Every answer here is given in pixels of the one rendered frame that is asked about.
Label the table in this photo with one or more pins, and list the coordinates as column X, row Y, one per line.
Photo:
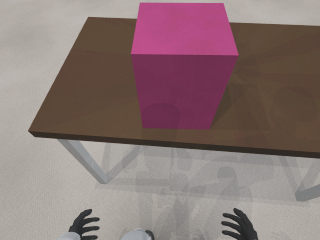
column 270, row 106

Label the robot left hand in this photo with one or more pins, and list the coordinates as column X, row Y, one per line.
column 79, row 222

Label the robot left shin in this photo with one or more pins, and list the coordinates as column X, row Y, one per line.
column 139, row 229

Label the robot right hand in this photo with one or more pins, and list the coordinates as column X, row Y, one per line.
column 245, row 229

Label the carton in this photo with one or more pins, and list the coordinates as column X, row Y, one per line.
column 183, row 55

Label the left robot foot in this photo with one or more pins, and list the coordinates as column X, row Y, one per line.
column 150, row 234

